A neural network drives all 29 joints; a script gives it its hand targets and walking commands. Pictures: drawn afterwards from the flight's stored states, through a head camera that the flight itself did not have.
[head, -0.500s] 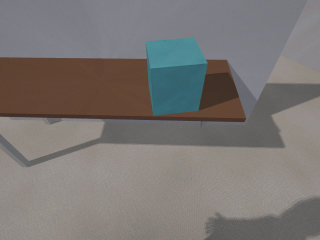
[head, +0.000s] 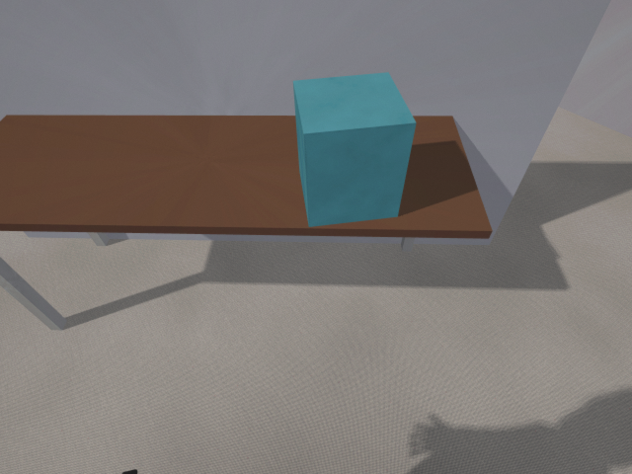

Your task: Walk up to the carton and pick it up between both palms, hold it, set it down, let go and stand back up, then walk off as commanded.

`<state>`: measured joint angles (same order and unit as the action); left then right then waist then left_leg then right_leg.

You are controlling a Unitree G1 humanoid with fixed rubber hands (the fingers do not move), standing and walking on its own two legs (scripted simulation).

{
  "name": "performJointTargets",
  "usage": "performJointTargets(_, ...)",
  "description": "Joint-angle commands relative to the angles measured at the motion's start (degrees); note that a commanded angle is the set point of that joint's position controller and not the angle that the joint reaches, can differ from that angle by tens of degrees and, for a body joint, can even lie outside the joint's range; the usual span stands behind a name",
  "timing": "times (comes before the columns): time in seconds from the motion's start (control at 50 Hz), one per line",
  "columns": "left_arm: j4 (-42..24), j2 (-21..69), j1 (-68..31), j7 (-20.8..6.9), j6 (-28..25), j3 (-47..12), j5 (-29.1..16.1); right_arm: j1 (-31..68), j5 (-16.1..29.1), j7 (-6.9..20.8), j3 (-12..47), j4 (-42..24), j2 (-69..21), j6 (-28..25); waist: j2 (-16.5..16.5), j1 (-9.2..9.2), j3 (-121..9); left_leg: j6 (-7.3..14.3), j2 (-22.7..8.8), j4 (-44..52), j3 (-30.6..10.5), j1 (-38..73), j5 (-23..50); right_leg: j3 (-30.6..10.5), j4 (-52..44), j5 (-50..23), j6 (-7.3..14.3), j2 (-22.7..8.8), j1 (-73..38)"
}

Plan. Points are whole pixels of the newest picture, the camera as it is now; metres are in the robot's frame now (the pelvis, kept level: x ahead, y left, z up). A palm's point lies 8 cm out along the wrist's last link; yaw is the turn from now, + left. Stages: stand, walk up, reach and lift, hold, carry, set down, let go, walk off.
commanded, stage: stand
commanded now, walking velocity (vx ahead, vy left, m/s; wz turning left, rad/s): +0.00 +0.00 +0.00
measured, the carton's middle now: (347, 151) +0.77 -0.04 -0.05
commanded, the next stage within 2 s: none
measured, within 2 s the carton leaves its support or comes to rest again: neither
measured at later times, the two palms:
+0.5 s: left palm out of the picture +0.05 +0.30 -0.12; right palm out of the picture +0.07 -0.29 -0.12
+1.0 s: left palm out of the picture +0.07 +0.31 -0.12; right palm out of the picture +0.08 -0.28 -0.12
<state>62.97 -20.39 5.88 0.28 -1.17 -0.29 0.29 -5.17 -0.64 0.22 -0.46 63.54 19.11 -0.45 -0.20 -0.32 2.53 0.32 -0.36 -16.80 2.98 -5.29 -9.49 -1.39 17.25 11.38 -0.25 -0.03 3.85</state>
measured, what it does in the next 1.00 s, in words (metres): stands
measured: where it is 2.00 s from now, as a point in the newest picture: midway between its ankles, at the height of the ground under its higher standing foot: outside the picture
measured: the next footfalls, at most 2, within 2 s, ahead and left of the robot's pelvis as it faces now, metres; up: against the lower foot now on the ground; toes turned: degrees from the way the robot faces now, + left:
none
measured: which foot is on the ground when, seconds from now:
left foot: down 0.00-1.00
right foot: down 0.00-1.00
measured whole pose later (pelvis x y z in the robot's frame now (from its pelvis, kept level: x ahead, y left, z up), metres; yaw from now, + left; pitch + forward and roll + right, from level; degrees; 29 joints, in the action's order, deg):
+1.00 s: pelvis +0.00 +0.01 +0.00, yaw +0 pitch -2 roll +0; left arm 62.8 -20.4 7.6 0.3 -0.8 -0.6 0.4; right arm -5.0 -0.4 0.0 -0.3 64.4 19.8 -0.6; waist -0.1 0.0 3.0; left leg 1.3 0.5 -17.1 3.5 -5.9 -9.8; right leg -1.9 17.0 11.2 -1.2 -0.9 4.2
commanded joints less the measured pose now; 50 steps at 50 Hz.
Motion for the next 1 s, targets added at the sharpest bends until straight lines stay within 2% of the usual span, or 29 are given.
performJointTargets(0.0, -2.3, -10.6, 1.2, 0.4, -1.5, 2.1, -0.5, 1.4, 0.4, -0.5, -2.3, -3.0, 13.2, -1.0, 0.7, 0.54, -4.0, 1.1, -8.1, 0.5, -6.2, 3.4, 9.0, -5.3, -3.0, -11.5, 1.2, -7.7, 3.3)
performJointTargets(0.02, -2.3, -12.4, -0.5, 0.8, -1.1, 2.1, 0.3, 2.7, 0.0, -0.7, -2.6, -3.2, 12.6, -1.1, 0.1, -0.92, -4.0, 1.3, -7.8, 1.3, -6.0, 4.4, 9.1, -4.8, -3.0, -11.8, 1.5, -7.3, 2.8)
performJointTargets(0.04, -2.9, -11.5, 0.1, 1.0, -1.3, 2.2, 0.3, 3.0, 0.1, -0.7, -2.9, -3.2, 13.1, -1.1, 0.6, 0.47, -3.8, 1.5, -7.9, 0.4, -5.8, 3.2, 8.6, -5.0, -2.5, -11.8, 1.7, -7.5, 2.4)
performJointTargets(0.06, -2.6, -11.2, -0.7, 0.7, -1.0, 2.0, -0.2, 4.4, 0.2, -0.5, -2.6, -2.9, 12.8, -1.2, -2.3, 0.78, -4.4, 1.5, -7.1, 2.1, -6.0, 1.0, 6.9, -6.2, -3.7, -12.2, 1.8, -8.3, -0.2)
performJointTargets(0.08, -3.1, -13.9, -1.0, 0.8, -1.1, 2.8, 0.0, 3.5, 0.0, -0.4, -1.9, -3.5, 11.1, -1.1, 0.3, 0.76, -4.5, 0.9, -7.2, 2.2, -6.4, 2.6, 7.7, -5.9, -2.7, -11.2, 1.7, -7.6, 1.3)
performJointTargets(0.16, -2.9, -11.9, 0.6, 0.7, -1.2, 2.2, -0.1, 2.0, 0.2, -0.7, -2.1, -2.9, 11.9, -1.0, -2.3, 0.37, -5.7, 1.6, -7.8, 1.7, -6.6, 2.5, 6.6, -5.3, -2.7, -9.1, 1.2, -7.7, 0.4)
performJointTargets(0.2, -3.0, -10.5, -2.2, 0.9, -0.6, 1.7, 0.6, 4.8, 0.0, -0.8, -2.6, -3.4, 13.7, -1.0, 1.4, -0.05, -2.0, 0.9, -7.9, 3.2, -7.4, 1.9, 5.7, -4.1, -2.8, -8.4, 1.2, -7.0, 4.4)
performJointTargets(0.22, -3.1, -13.0, -1.3, 0.5, -0.8, 2.5, 0.5, 4.1, 0.1, -0.6, -3.2, -3.4, 14.6, -1.2, -0.1, 0.95, -1.9, 1.1, -8.1, 1.9, -6.5, 1.9, 5.8, -4.7, -3.2, -6.0, 1.0, -7.0, 4.4)
performJointTargets(0.28, -2.7, -10.7, -0.1, 0.5, -1.0, 1.6, 0.8, 3.0, 0.1, -0.5, -2.9, -2.4, 15.2, -0.9, -1.9, -0.01, -2.4, 1.3, -6.8, 2.3, -6.2, 1.9, 3.1, -6.1, -3.9, -6.8, 1.6, -7.5, 3.6)
performJointTargets(0.36, -3.0, -13.2, -0.5, 0.5, -1.4, 2.4, 0.2, 2.5, 0.0, 0.1, -1.9, -3.5, 11.4, -1.1, 1.5, -0.07, -2.9, 1.1, -7.8, 1.9, -6.9, 2.7, 3.6, -5.3, -4.1, -4.1, 1.5, -7.1, 5.2)
performJointTargets(0.38, -2.8, -12.6, 0.0, 0.7, -1.1, 2.2, 0.0, 3.1, 0.0, -0.2, -2.4, -2.7, 13.2, -0.7, -1.0, 0.04, -2.5, 1.8, -8.0, 1.6, -6.5, 1.8, 1.9, -6.5, -5.3, -7.3, 1.4, -8.0, 4.1)
performJointTargets(0.4, -3.2, -13.5, -2.3, 0.5, -1.3, 2.3, 0.1, 3.3, 0.1, -0.5, -1.7, -2.8, 10.9, -0.7, 2.2, -0.56, -5.1, 1.4, -8.1, 2.8, -7.0, 2.4, 3.4, -5.2, -3.0, -5.8, 1.4, -7.7, 2.4)
performJointTargets(0.42, -3.1, -14.2, -0.3, 0.5, -1.0, 2.9, 0.2, 3.1, -0.1, -0.3, -1.9, -2.7, 11.7, -0.9, -0.1, 0.69, -2.6, 1.5, -7.4, 2.6, -6.0, 0.9, 2.5, -6.1, -3.7, -5.5, 1.4, -7.3, 3.3)
performJointTargets(0.44, -2.9, -11.8, -2.1, 0.6, -0.7, 1.9, 0.4, 4.2, -0.2, -0.5, -1.8, -3.7, 12.2, -1.2, -0.9, -0.20, -1.7, 1.1, -7.2, 1.8, -6.0, -0.5, 1.7, -6.2, -4.9, -5.6, 1.4, -7.4, 3.7)
performJointTargets(0.46, -2.9, -11.1, 0.4, 0.2, -0.9, 1.8, 0.1, 2.2, -0.1, -0.1, -2.2, -2.4, 14.2, -1.0, -3.0, 0.75, -5.3, 0.9, -7.7, 2.3, -6.3, 2.6, 3.6, -5.7, -3.3, -7.4, 1.3, -7.9, 2.2)
performJointTargets(0.48, -1.8, -11.2, 2.5, 0.5, -1.0, 1.8, 0.8, 1.5, 0.3, -0.5, -2.9, -1.9, 14.3, -1.5, 1.1, 0.11, -1.5, 1.4, -8.0, 3.5, -7.9, 1.3, 3.1, -6.0, -3.0, -4.9, 1.7, -7.0, 4.0)
performJointTargets(0.52, -2.5, -14.1, -0.2, 0.8, -1.1, 2.9, -0.1, 4.2, -0.2, -0.1, -2.3, -2.9, 12.9, -0.9, -2.6, 0.68, -3.4, 1.4, -7.7, 2.6, -6.6, 1.7, 3.6, -6.0, -3.8, -4.3, 1.8, -6.7, 3.8)
performJointTargets(0.56, -2.4, -11.0, 1.1, 0.5, -0.8, 1.7, 0.5, 1.7, 0.4, -0.4, -2.3, -2.6, 12.5, -1.4, 1.9, 0.49, -4.8, 1.6, -7.8, 2.1, -7.1, 1.7, 5.0, -5.3, -3.3, -9.2, 2.0, -7.6, 1.0)
performJointTargets(0.62, -3.2, -11.9, 0.9, 0.4, -0.9, 2.3, -0.2, 5.0, -0.4, -0.3, -2.5, -2.9, 13.0, -1.5, 1.1, 1.66, -3.9, 1.3, -7.6, 2.0, -5.9, 2.5, 7.1, -5.8, -3.4, -11.1, 1.4, -7.6, 1.6)
performJointTargets(0.74, -2.0, -13.2, 1.2, 0.8, -0.4, 2.2, 0.3, 2.6, 0.1, -0.9, -2.1, -1.7, 13.1, -1.4, 0.7, 0.61, -3.2, 1.5, -8.1, 2.2, -6.8, 2.1, 6.2, -5.4, -3.3, -8.9, 1.4, -7.8, 2.8)
performJointTargets(0.76, -2.7, -12.8, -0.6, 0.9, -0.4, 2.6, 0.4, 3.5, 0.6, -0.8, -1.6, -2.6, 11.2, -1.2, -2.2, 0.15, -1.2, 1.1, -7.5, 2.7, -6.6, 0.6, 6.4, -6.3, -3.0, -8.3, 1.6, -7.7, 3.9)
performJointTargets(0.78, -2.9, -12.2, 0.9, 0.7, -0.6, 2.3, 0.1, 1.4, 0.4, -0.9, -2.0, -2.1, 12.4, -1.4, 1.6, -0.29, -1.7, 1.3, -7.6, 2.5, -7.1, 1.3, 6.0, -5.0, -2.4, -8.5, 1.6, -7.0, 3.1)
performJointTargets(0.84, -3.3, -11.2, 0.2, 0.6, -1.0, 2.1, -0.2, 3.6, -0.1, -0.9, -2.3, -2.2, 13.3, -1.3, -1.2, 1.13, -3.4, 1.7, -7.9, 1.9, -6.5, 2.9, 8.2, -6.0, -2.6, -9.4, 1.1, -7.5, 3.1)
performJointTargets(0.86, -3.1, -12.3, 1.0, 0.7, -1.0, 2.1, 0.0, 2.7, 0.2, -0.5, -1.9, -2.4, 12.5, -1.3, -1.8, 0.14, -5.5, 1.7, -8.4, 2.3, -7.7, 4.7, 8.5, -5.5, -2.0, -9.8, 1.8, -8.1, 2.2)
performJointTargets(0.88, -3.4, -9.9, 1.3, 0.6, -0.9, 1.7, -0.4, 4.7, 0.2, -0.9, -2.0, -2.7, 14.3, -1.4, -2.5, 1.48, -4.0, 1.6, -8.1, 1.4, -6.5, 1.7, 9.4, -5.4, -2.9, -10.6, 1.3, -8.2, 1.4)
performJointTargets(0.9, -3.2, -12.7, -0.7, 0.8, -0.7, 2.3, 0.3, 3.7, 0.2, -0.5, -2.1, -2.6, 13.6, -1.2, -2.1, -0.28, -5.4, 1.3, -8.0, 1.8, -6.9, 3.1, 10.2, -5.0, -1.8, -10.3, 1.4, -8.2, 1.7)
performJointTargets(0.94, -3.2, -12.4, 1.0, 0.5, -0.7, 1.8, 0.2, 3.4, 0.4, -1.1, -2.0, -2.8, 12.2, -1.5, 1.6, 0.06, -7.0, 1.7, -8.7, 0.5, -6.7, 5.1, 13.0, -4.6, -0.7, -13.9, 1.5, -7.6, 1.8)
performJointTargets(0.96, -3.1, -12.5, -0.1, 0.7, -0.7, 2.1, 0.5, 3.6, -0.1, -0.9, -2.3, -2.4, 13.6, -1.5, -1.1, 0.93, -5.3, 1.9, -8.7, 1.0, -7.2, 3.9, 12.4, -5.2, -1.4, -12.8, 1.7, -8.0, 2.5)
performJointTargets(0.98, -3.3, -11.6, -0.2, 0.5, -0.9, 2.2, 0.2, 3.1, 0.1, -0.8, -1.7, -2.7, 12.3, -1.4, 0.3, 0.35, -6.1, 1.4, -8.3, 1.7, -7.2, 3.6, 12.0, -4.9, -1.0, -12.1, 1.7, -7.9, 1.7)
